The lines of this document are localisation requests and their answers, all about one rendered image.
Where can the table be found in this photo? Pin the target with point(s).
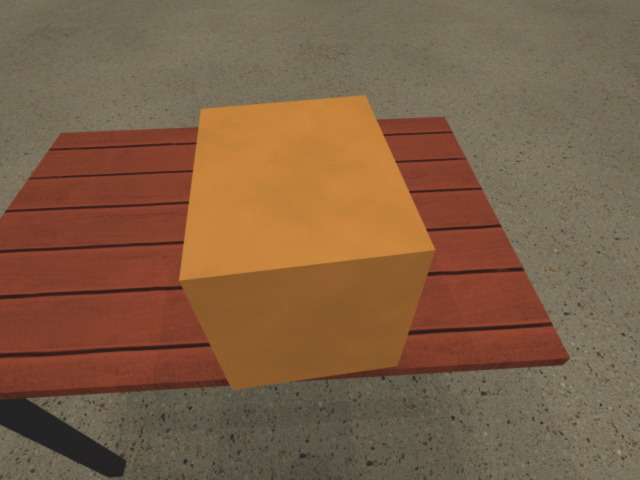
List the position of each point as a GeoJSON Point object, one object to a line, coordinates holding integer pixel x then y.
{"type": "Point", "coordinates": [91, 303]}

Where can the carton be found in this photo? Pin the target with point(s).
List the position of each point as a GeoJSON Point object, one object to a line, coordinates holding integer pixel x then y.
{"type": "Point", "coordinates": [304, 254]}

